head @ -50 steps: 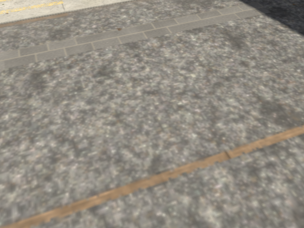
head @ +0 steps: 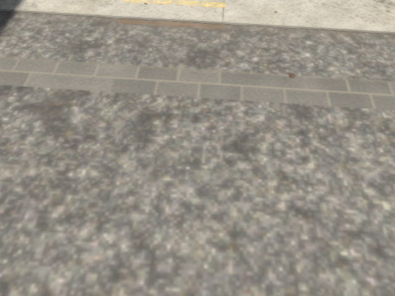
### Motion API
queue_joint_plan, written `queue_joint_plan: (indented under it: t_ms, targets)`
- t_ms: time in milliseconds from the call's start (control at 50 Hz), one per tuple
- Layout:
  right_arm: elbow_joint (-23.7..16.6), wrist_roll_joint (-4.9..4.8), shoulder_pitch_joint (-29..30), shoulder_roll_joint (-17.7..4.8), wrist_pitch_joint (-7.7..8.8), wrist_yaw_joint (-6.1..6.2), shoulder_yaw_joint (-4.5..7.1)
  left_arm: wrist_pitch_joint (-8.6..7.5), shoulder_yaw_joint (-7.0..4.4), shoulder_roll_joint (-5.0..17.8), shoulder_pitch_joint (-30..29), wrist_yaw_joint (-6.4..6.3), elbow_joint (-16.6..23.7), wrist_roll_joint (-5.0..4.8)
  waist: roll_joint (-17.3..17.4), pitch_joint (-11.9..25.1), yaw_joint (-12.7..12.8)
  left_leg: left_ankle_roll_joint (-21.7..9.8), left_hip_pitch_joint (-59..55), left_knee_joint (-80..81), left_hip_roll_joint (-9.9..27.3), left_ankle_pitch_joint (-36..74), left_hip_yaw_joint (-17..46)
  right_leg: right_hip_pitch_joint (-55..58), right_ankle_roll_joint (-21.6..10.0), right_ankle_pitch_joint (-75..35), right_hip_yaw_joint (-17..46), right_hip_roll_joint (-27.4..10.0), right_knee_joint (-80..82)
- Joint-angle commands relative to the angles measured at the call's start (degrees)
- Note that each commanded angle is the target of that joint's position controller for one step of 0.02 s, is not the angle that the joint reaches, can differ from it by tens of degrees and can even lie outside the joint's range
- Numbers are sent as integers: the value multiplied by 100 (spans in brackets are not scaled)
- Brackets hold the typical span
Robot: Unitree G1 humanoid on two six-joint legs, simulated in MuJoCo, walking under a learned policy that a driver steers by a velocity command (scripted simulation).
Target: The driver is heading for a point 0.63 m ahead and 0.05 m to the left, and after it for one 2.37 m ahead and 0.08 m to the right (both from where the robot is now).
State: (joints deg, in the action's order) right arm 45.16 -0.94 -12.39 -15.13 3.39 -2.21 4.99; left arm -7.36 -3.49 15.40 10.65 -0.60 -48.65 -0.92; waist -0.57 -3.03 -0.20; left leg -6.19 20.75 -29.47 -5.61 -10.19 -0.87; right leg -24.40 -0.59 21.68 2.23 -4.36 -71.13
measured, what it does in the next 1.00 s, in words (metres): walks ahead, turning left: right foot, then left foot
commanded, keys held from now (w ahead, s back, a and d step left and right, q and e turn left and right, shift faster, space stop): w+q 0.46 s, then w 0.30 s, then e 0.24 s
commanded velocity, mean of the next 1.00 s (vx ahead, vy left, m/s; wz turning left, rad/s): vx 0.45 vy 0.00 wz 0.34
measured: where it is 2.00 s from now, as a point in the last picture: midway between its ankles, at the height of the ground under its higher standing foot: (176, 269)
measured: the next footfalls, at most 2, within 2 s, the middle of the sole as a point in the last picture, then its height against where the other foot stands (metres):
right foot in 0.36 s outside the picture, level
left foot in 0.88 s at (136, 264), level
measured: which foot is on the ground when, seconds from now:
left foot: down 0.00-0.36, up 0.38-0.86, down 0.88-1.00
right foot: up 0.00-0.34, down 0.36-0.88, up 0.90-1.00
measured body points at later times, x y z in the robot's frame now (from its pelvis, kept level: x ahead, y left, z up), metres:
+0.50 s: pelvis +0.28 -0.04 +0.00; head +0.30 -0.04 +0.45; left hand +0.36 +0.26 -0.09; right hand +0.44 -0.28 -0.11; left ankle +0.15 +0.06 -0.64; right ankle +0.36 -0.12 -0.73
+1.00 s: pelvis +0.47 +0.09 +0.00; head +0.51 +0.12 +0.45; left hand +0.42 +0.36 -0.14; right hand +0.75 -0.08 -0.08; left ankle +0.51 +0.21 -0.73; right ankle +0.43 -0.09 -0.65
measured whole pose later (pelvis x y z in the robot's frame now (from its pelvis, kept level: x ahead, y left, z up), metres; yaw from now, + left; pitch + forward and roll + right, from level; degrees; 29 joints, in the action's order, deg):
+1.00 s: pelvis +0.47 +0.09 +0.00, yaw +18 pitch +3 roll -1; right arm 37.9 0.9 -4.6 -13.6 3.5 -1.0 2.1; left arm -2.2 -2.9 16.8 17.5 -0.4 -49.8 -1.4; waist -1.4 -2.2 2.6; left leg -1.7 23.7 -29.0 1.5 -8.1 -3.6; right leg -23.9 3.0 31.4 2.3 -1.7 -64.4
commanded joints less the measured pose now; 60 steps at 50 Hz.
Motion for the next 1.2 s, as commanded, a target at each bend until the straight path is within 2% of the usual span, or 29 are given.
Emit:
queue_joint_plan:
  t_ms: [20,100,180,240,300,340,360,380,400,420,440,460,480,500,560,640,700,780,820,860,880,900,920,940,960,1000,1060,1140,1200]
  targets:
    - [-468,11,13,-553,133,71,105,7,-201,633,164,-15,448,114,120,704,190,-1116,-1265,1575,1495,1560,2109,-1103,96,-489,234,-336,491]
    - [-414,-10,-405,-838,129,238,169,125,-145,425,-531,-54,751,194,247,444,25,-1016,-844,1670,1245,1924,1656,-1279,379,-1413,54,-141,1797]
    - [-383,-42,-713,-814,58,302,155,72,-67,286,-1338,27,1012,118,560,320,-303,-695,-791,1546,1010,1097,1594,-950,350,-2551,33,226,3491]
    - [-320,-66,-917,-844,23,314,161,3,-76,395,-1677,114,1196,59,637,286,-435,-637,-1031,1298,1172,819,1959,-748,282,-2623,97,378,4018]
    - [-334,-69,-912,-843,-32,365,169,-93,-141,596,-1581,188,1259,43,744,320,-316,-553,-1468,830,1365,783,2466,-481,119,-2076,218,443,4372]
    - [-426,-58,-697,-792,-65,373,156,-149,-233,747,-892,166,1106,54,884,534,74,-397,-1454,291,1208,1321,2549,440,-96,-1863,73,519,4679]
    - [-522,-22,-580,-575,-49,342,75,-174,-315,943,-205,132,990,134,728,1077,410,-214,-1113,-643,901,1472,2287,1634,-350,-1921,312,150,4627]
    - [-663,110,-652,-267,-31,327,-45,-142,-392,1291,769,80,916,179,-70,1952,709,30,-211,-2352,429,154,1669,3244,-684,-1695,1408,-901,4539]
    - [-781,-133,-1591,-94,18,317,-104,-75,-452,1543,1046,141,704,219,-2251,2391,189,317,1849,-3923,-115,-2506,1255,4676,-1576,-413,4193,-2036,5178]
    - [-563,-194,-1478,-748,-1,338,-1,-46,-314,895,784,151,871,99,-1321,1791,318,385,2461,-4623,405,-2178,1383,4251,-1398,665,4185,-1983,5373]
    - [-648,-123,-818,-998,-42,327,69,4,-227,574,544,119,927,71,-663,1083,465,421,2543,-4699,594,-1588,1183,3480,-1126,456,3141,-1720,5429]
    - [-704,-56,-537,-907,-70,328,70,48,-181,535,269,120,945,120,-210,692,336,456,2283,-4556,794,-1173,1019,2706,-1003,-275,2427,-1462,5557]
    - [-768,11,-357,-786,-63,307,73,65,-151,461,162,132,871,144,-176,412,242,456,2133,-4261,928,-933,1006,2178,-990,-793,1982,-1218,5694]
    - [-778,-24,-425,-636,-70,271,59,50,-125,434,144,137,817,186,-339,359,111,434,1845,-4072,1046,-804,973,1837,-951,-1083,1584,-1036,5840]
    - [-798,-42,-415,-352,-106,253,-7,-36,-159,515,283,189,618,124,-438,308,36,468,1782,-3539,1070,-629,819,1614,-1145,-1745,980,-917,6145]
    - [-963,39,176,-272,-37,204,-94,3,-214,765,421,166,438,58,-279,284,115,548,2008,-2250,1205,294,598,1887,-1206,-2467,462,-916,6287]
    - [-1076,21,779,-173,49,118,-167,89,-219,887,646,139,314,3,-314,171,347,556,1665,-1231,1127,948,274,1878,-1055,-2522,42,-755,6266]
    - [-1304,-25,1402,-240,99,32,-170,221,-210,992,1056,142,86,-61,-420,-43,523,477,1397,-464,918,746,82,2194,-981,-2777,91,-946,6014]
    - [-1324,19,1258,-384,165,4,-104,319,-209,1057,1055,112,5,-81,-561,96,311,337,922,-47,711,546,54,2426,-808,-3799,165,-959,5453]
    - [-957,169,89,-779,225,56,84,346,-166,1008,913,66,39,-100,-475,873,-322,77,-1024,520,562,1714,-37,2031,-435,-4630,-80,-497,4100]
    - [-823,328,-772,-1256,213,145,197,291,-24,660,797,58,263,68,117,1749,-621,-281,-2777,51,1696,3859,958,870,-101,-2794,-292,-92,2589]
    - [-906,417,-800,-1430,109,213,153,247,170,52,1662,91,195,194,1575,2571,-216,-1050,-4323,-336,3198,6173,2489,-752,240,1832,-87,568,759]
    - [-899,306,-956,-1226,21,165,146,261,40,613,1866,82,22,-36,1376,3122,-466,-1386,-4077,-6,3310,5153,2797,-942,287,1940,599,500,-7]
    - [-901,210,-610,-979,-2,155,80,316,-66,907,1280,57,148,-171,975,2283,-431,-1196,-3460,217,2931,4531,2122,-1406,312,1652,413,267,-201]
    - [-857,131,-223,-739,5,164,4,398,-69,813,955,7,218,-123,707,1674,-271,-944,-2778,437,2616,3920,1636,-1552,347,1239,240,72,31]
    - [-818,163,393,-492,23,156,-69,660,-109,653,1008,-66,169,-33,714,1061,123,-738,-1285,994,2273,3226,910,-816,478,641,155,-123,383]
    - [-749,294,786,-627,85,220,-5,883,-140,461,1047,-140,329,4,809,831,359,-820,-459,1468,2276,2760,335,-394,559,60,-27,-46,618]
    - [-574,235,785,-761,19,382,48,959,-143,419,492,-75,670,50,709,784,223,-777,-588,1644,2337,1742,-82,-399,446,-671,-66,-180,1547]
    - [-478,179,761,-923,-90,423,98,999,-153,472,127,31,898,47,687,728,96,-734,-728,1618,2433,1279,-231,-219,347,-732,-234,-147,2149]
Over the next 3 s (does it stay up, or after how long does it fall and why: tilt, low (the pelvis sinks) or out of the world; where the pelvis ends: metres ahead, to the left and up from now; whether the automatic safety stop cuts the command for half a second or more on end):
stays up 0.73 0.03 0.01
